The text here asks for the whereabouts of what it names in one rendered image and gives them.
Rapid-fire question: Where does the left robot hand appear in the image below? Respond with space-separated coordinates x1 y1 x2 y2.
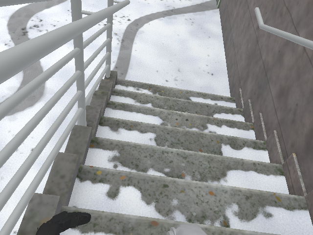
35 211 91 235

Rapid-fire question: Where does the robot right thigh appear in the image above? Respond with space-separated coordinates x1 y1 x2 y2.
166 223 207 235

